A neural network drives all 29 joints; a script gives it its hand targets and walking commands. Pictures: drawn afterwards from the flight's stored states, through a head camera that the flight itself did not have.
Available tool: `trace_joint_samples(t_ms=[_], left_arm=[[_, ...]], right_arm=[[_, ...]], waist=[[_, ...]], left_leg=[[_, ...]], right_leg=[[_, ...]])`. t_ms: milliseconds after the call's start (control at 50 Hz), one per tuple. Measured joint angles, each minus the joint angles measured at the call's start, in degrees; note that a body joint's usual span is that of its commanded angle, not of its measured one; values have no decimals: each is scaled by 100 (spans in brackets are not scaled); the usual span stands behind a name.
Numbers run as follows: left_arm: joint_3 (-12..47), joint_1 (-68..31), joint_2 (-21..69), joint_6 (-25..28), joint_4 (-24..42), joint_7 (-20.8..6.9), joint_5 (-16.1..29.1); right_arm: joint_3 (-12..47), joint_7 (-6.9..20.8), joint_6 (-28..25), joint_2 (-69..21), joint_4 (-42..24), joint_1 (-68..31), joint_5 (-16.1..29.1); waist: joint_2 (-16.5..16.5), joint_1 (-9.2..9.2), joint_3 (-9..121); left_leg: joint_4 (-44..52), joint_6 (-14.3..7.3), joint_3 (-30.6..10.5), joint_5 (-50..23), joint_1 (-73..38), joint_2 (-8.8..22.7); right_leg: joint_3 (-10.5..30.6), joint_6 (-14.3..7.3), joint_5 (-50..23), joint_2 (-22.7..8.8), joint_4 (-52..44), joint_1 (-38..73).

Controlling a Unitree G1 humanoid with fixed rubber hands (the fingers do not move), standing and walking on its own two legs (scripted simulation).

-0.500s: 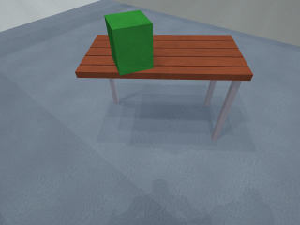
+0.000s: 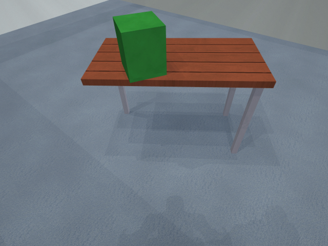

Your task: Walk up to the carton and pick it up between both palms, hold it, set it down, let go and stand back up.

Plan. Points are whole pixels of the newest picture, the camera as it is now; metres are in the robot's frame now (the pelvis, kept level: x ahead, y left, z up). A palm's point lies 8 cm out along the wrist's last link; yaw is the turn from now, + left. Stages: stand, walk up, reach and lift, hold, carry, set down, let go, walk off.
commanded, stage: walk up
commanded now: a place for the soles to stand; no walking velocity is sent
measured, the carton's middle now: (140, 47) +1.04 +0.14 +0.01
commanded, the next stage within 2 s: none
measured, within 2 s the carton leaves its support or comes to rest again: neither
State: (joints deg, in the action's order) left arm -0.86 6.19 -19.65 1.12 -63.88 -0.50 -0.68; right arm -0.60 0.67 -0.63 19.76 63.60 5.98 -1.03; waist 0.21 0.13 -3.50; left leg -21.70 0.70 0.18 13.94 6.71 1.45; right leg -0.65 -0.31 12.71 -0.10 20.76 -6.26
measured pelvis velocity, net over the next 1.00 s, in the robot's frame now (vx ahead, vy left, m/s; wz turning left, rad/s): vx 0.25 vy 0.09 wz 0.01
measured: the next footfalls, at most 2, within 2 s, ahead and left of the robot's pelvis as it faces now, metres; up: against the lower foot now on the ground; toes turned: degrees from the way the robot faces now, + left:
left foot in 0.20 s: +0.11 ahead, +0.15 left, +0.00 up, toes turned +4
right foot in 0.54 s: +0.27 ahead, -0.07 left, +0.00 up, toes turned -5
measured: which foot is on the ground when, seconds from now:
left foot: down 0.00-0.04, up 0.06-0.18, down 0.20-0.58, up 0.60-0.86, down 0.88-1.00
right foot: down 0.00-0.22, up 0.24-0.52, down 0.54-0.90, up 0.92-1.00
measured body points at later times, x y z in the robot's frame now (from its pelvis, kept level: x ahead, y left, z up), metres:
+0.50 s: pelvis +0.11 +0.05 -0.02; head +0.14 +0.05 +0.43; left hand +0.19 +0.37 -0.14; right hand +0.15 -0.28 -0.13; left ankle +0.07 +0.15 -0.75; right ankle +0.19 -0.06 -0.73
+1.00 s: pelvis +0.25 +0.09 -0.04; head +0.27 +0.10 +0.40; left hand +0.30 +0.44 -0.15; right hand +0.35 -0.24 -0.14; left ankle +0.31 +0.21 -0.75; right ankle +0.23 -0.05 -0.70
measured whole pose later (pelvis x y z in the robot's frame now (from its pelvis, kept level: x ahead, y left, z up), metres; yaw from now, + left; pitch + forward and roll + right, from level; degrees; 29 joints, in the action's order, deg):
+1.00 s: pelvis +0.25 +0.09 -0.04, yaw +0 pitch -5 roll +0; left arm -3.8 16.2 -26.4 3.2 -51.4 -0.5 -0.6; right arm -4.8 3.6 -3.5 24.4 48.0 13.4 -0.9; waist -1.5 -0.7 -7.5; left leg -46.6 -1.1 3.5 19.5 22.4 1.4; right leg 2.4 -2.5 29.7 -1.2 65.1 -23.0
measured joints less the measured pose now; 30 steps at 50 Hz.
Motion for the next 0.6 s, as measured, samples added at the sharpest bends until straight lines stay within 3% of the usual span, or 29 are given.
trace_joint_samples(t_ms=[60, 140, 200, 220, 260, 320, 360, 440, 520, 580, 600], left_arm=[[-120, 271, -31, 118, 220, -88, -69], [-275, 667, -106, 250, 420, -90, -108], [-368, 897, -301, 226, 485, -115, -94], [-392, 948, -396, 196, 499, -122, -78], [-429, 1038, -563, 107, 514, -104, -41], [-349, 1012, -592, 49, 549, -60, -37], [-302, 971, -597, 99, 649, -79, -10], [-261, 883, -525, 162, 882, -151, 8], [-226, 772, -397, 210, 1090, -224, -30], [-221, 684, -264, 300, 1213, -219, -60], [-221, 647, -229, 347, 1283, -198, -70]], right_arm=[[-160, 154, 53, 148, -241, 223, -108], [-365, 249, 64, 402, -494, 480, -168], [-452, 330, -31, 503, -649, 578, -134], [-477, 342, -82, 496, -690, 597, -134], [-508, 323, -202, 417, -781, 617, -169], [-501, 286, -283, 386, -960, 754, -94], [-479, 248, -266, 332, -1023, 844, -46], [-412, 221, -254, 276, -1169, 1041, -45], [-365, 230, -241, 312, -1373, 1170, -29], [-366, 225, -161, 398, -1497, 1242, 16], [-371, 217, -114, 401, -1504, 1238, 40]], waist=[[109, 10, 106], [380, -41, 95], [397, -70, 0], [296, -84, -54], [-65, -126, -137], [-184, -11, -212], [-270, 15, -277], [-333, 48, -318], [-242, 113, -383], [104, 226, -452], [260, 254, -490]], left_leg=[[-929, -187, -54, 1012, 396, 24], [-2179, -311, -131, 1211, 1039, 155], [-1760, -376, -107, 1104, 1120, 286], [-1636, -289, -4, 581, 1043, 253], [-1613, -189, 274, 341, 876, 5], [-1546, -217, 326, 585, 675, -144], [-1315, -241, 400, 570, 427, -207], [-1019, -273, 544, 654, 44, -269], [-1111, -228, 693, 973, -205, -244], [-1738, -164, 597, 1473, -196, 1], [-2282, -205, 442, 1579, -6, 109]], right_leg=[[-16, -45, 290, 53, 336, -117], [-122, 75, 357, 154, 388, 37], [-157, 162, 627, 106, 609, 138], [-127, 198, 792, 7, 840, 119], [179, 2, 1173, -233, 1853, -220], [482, -173, 1538, -17, 3616, -1001], [443, -181, 1366, -7, 3987, -1364], [192, -86, 1193, -135, 3300, -1731], [-79, -135, 788, -247, 2164, -1710], [-305, -165, -187, -100, 1769, -1440], [-418, -166, -85, -12, 1856, -1387]])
